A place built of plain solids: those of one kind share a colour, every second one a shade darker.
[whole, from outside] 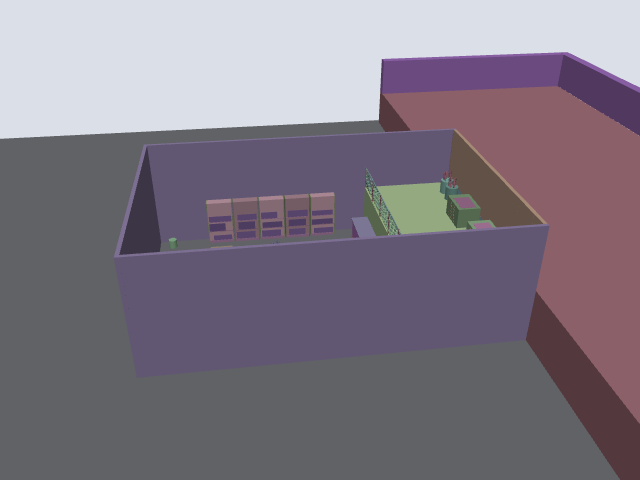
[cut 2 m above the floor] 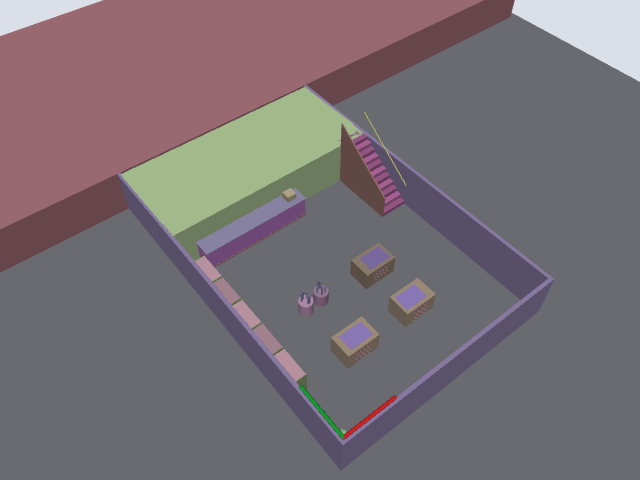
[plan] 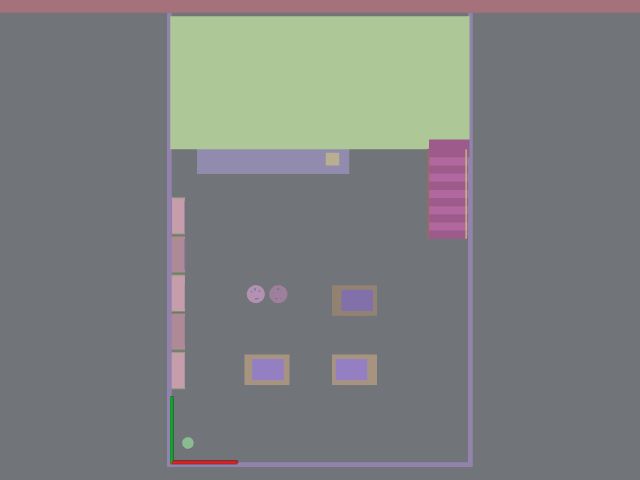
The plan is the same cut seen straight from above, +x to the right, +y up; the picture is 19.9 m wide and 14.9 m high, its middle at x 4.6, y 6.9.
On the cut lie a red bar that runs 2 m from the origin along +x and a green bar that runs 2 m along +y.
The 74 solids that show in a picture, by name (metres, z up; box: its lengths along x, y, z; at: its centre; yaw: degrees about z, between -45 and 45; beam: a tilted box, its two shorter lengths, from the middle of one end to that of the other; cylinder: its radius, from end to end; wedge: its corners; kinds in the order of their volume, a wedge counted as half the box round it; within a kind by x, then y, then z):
{
 "street_ground_1": {"box": [39.19, 12.65, 2.26], "at": [4.59, 20.27, 1.08]},
 "upper_1": {"box": [9.29, 4.13, 2.26], "at": [4.59, 11.79, 1.08]},
 "street_hedge_1": {"box": [0.6, 12.65, 2.2], "at": [-14.7, 20.27, 3.31]},
 "street_hedge_2": {"box": [39.19, 0.6, 2.2], "at": [4.59, 26.9, 3.31]},
 "wall_1": {"box": [0.15, 14.1, 4.9], "at": [-0.07, 6.9, 2.4]},
 "wall_2": {"box": [4.01, 0.15, 4.9], "at": [1.85, -0.07, 2.4]},
 "wall_3": {"box": [1.5, 0.15, 4.9], "at": [4.31, -0.07, 2.4]},
 "wall_4": {"box": [4.58, 0.15, 4.9], "at": [7.05, -0.07, 2.4]},
 "wall_5": {"box": [0.15, 14.1, 4.9], "at": [9.27, 6.9, 2.4]},
 "stair_step_1": {"box": [1.26, 0.51, 0.22], "at": [8.61, 7.19, 0.06]},
 "stair_step_2": {"box": [1.26, 0.51, 0.41], "at": [8.61, 7.44, 0.15]},
 "stair_step_3": {"box": [1.26, 0.51, 0.59], "at": [8.61, 7.7, 0.25]},
 "stair_step_4": {"box": [1.26, 0.51, 0.78], "at": [8.61, 7.95, 0.34]},
 "stair_step_5": {"box": [1.26, 0.51, 0.96], "at": [8.61, 8.2, 0.43]},
 "stair_step_6": {"box": [1.26, 0.51, 1.15], "at": [8.61, 8.46, 0.52]},
 "stair_step_7": {"box": [1.26, 0.51, 1.33], "at": [8.61, 8.71, 0.62]},
 "stair_step_8": {"box": [1.26, 0.51, 1.52], "at": [8.61, 8.96, 0.71]},
 "stair_step_9": {"box": [1.26, 0.51, 1.7], "at": [8.61, 9.21, 0.8]},
 "stair_step_10": {"box": [1.26, 0.51, 1.89], "at": [8.61, 9.47, 0.89]},
 "stair_step_11": {"box": [1.26, 0.55, 2.07], "at": [8.61, 9.74, 0.99]},
 "shelves_body_1": {"box": [0.4, 1.16, 2.1], "at": [0.2, 2.85, 1.0]},
 "shelves_body_2": {"box": [0.4, 1.16, 2.1], "at": [0.2, 4.05, 1.0]},
 "shelves_body_3": {"box": [0.4, 1.16, 2.1], "at": [0.2, 5.25, 1.0]},
 "shelves_body_4": {"box": [0.4, 1.16, 2.1], "at": [0.2, 6.45, 1.0]},
 "shelves_body_5": {"box": [0.4, 1.16, 2.1], "at": [0.2, 7.65, 1.0]},
 "window_wall_1": {"box": [7.29, 0.15, 2.64], "at": [3.65, 13.88, 3.53]},
 "window_wall_2": {"box": [1.2, 0.15, 2.64], "at": [7.89, 13.88, 3.53]},
 "window_wall_3": {"box": [0.7, 0.15, 2.64], "at": [8.84, 13.88, 3.53]},
 "chest_1": {"box": [1.4, 0.95, 0.91], "at": [2.96, 2.88, 0.41]},
 "chest_2": {"box": [1.4, 0.95, 0.91], "at": [5.67, 2.88, 0.41]},
 "chest_3": {"box": [1.4, 0.95, 0.91], "at": [5.67, 5.03, 0.41]},
 "counter_1": {"box": [4.69, 0.7, 1.05], "at": [3.15, 9.36, 0.47]},
 "upper_chest_1": {"box": [1.4, 0.95, 0.91], "at": [3.8, 13.16, 2.61]},
 "upper_chest_2": {"box": [1.4, 0.95, 0.91], "at": [6.2, 13.16, 2.61]},
 "shelves_goods_1": {"box": [0.41, 0.75, 0.39], "at": [0.2, 2.7, 0.81]},
 "shelves_goods_2": {"box": [0.41, 1.03, 0.29], "at": [0.2, 2.85, 1.23]},
 "shelves_goods_3": {"box": [0.41, 0.85, 0.25], "at": [0.2, 2.91, 0.26]},
 "shelves_goods_4": {"box": [0.41, 0.88, 0.36], "at": [0.2, 4.0, 0.31]},
 "shelves_goods_5": {"box": [0.41, 0.78, 0.39], "at": [0.2, 4.05, 0.81]},
 "shelves_goods_6": {"box": [0.41, 0.89, 0.3], "at": [0.2, 4.09, 1.24]},
 "shelves_goods_7": {"box": [0.41, 0.75, 0.33], "at": [0.2, 5.12, 1.26]},
 "shelves_goods_8": {"box": [0.41, 0.9, 0.34], "at": [0.2, 5.2, 0.3]},
 "shelves_goods_9": {"box": [0.41, 0.94, 0.29], "at": [0.2, 5.25, 0.76]},
 "shelves_goods_10": {"box": [0.41, 0.79, 0.33], "at": [0.2, 6.42, 0.29]},
 "shelves_goods_11": {"box": [0.41, 0.82, 0.34], "at": [0.2, 6.44, 0.78]},
 "shelves_goods_12": {"box": [0.41, 0.95, 0.34], "at": [0.2, 6.46, 1.26]},
 "shelves_goods_13": {"box": [0.41, 1.01, 0.27], "at": [0.2, 7.63, 0.74]},
 "shelves_goods_14": {"box": [0.41, 0.98, 0.25], "at": [0.2, 7.63, 1.21]},
 "shelves_goods_15": {"box": [0.41, 0.93, 0.28], "at": [0.2, 7.69, 0.27]},
 "shelves_shelf_1": {"box": [0.41, 1.1, 0.18], "at": [0.21, 2.85, 0.04]},
 "shelves_shelf_2": {"box": [0.41, 1.1, 0.18], "at": [0.21, 4.05, 0.04]},
 "shelves_shelf_3": {"box": [0.41, 1.1, 0.18], "at": [0.21, 5.25, 0.04]},
 "shelves_shelf_4": {"box": [0.41, 1.1, 0.18], "at": [0.21, 6.45, 0.04]},
 "shelves_shelf_5": {"box": [0.41, 1.1, 0.18], "at": [0.21, 7.65, 0.04]},
 "bin_1": {"cylinder": 0.28, "from": [2.61, 5.22, 0.0], "to": [2.61, 5.22, 0.6]},
 "bin_2": {"cylinder": 0.28, "from": [3.31, 5.22, 0.0], "to": [3.31, 5.22, 0.6]},
 "upper_bin_1": {"cylinder": 0.28, "from": [1.05, 13.36, 2.21], "to": [1.05, 13.36, 2.81]},
 "upper_bin_2": {"cylinder": 0.28, "from": [1.75, 13.36, 2.21], "to": [1.75, 13.36, 2.81]},
 "stair_guard_1": {"wedge": [[7.93, 6.94, -0.02], [7.93, 6.94, 1.12], [7.93, 9.73, -0.02], [7.93, 9.73, 3.17], [7.99, 6.94, -0.02], [7.99, 6.94, 1.12], [7.99, 9.73, -0.02], [7.99, 9.73, 3.17]]},
 "counter_top_1": {"box": [4.73, 0.78, 0.04], "at": [3.15, 9.34, 1.02]},
 "shelves_cheek_1": {"box": [0.41, 0.032, 2.1], "at": [0.21, 2.29, 1.0]},
 "shelves_cheek_2": {"box": [0.41, 0.032, 2.1], "at": [0.21, 5.88, 1.0]},
 "shelves_cheek_3": {"box": [0.41, 0.032, 2.1], "at": [0.21, 7.01, 1.0]},
 "shelves_cheek_4": {"box": [0.41, 0.032, 2.1], "at": [0.21, 7.08, 1.0]},
 "shelves_cheek_5": {"box": [0.41, 0.032, 2.1], "at": [0.21, 8.21, 1.0]},
 "stair_wall_rail_1": {"wedge": [[9.12, 6.94, 1.08], [9.12, 6.94, 1.13], [9.12, 9.72, 3.11], [9.12, 9.72, 3.16], [9.15, 6.94, 1.08], [9.15, 6.94, 1.13], [9.15, 9.72, 3.11], [9.15, 9.72, 3.16]]},
 "till_1": {"box": [0.42, 0.4, 0.28], "at": [4.99, 9.41, 1.18]},
 "plant_pot_1": {"cylinder": 0.18, "from": [0.5, 0.6, 0.0], "to": [0.5, 0.6, 0.38]},
 "sheet_1": {"box": [0.98, 0.67, 0.006], "at": [2.98, 2.88, 0.86]},
 "sheet_2": {"box": [0.98, 0.67, 0.006], "at": [5.58, 2.88, 0.86]},
 "sheet_3": {"box": [0.98, 0.67, 0.006], "at": [5.76, 5.03, 0.86]},
 "counter_kick_1": {"box": [4.69, 0.012, 0.15], "at": [3.15, 9.0, 0.03]},
 "upper_sheet_1": {"box": [0.98, 0.67, 0.006], "at": [3.9, 13.16, 3.07]},
 "upper_sheet_2": {"box": [0.98, 0.67, 0.006], "at": [6.21, 13.16, 3.07]}
}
